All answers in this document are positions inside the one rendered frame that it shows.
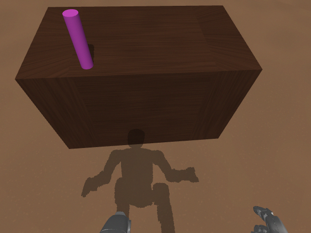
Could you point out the right robot hand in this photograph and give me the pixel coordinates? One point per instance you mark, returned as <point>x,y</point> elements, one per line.
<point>273,223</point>

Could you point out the can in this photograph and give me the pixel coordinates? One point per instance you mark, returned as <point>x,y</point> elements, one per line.
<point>75,28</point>

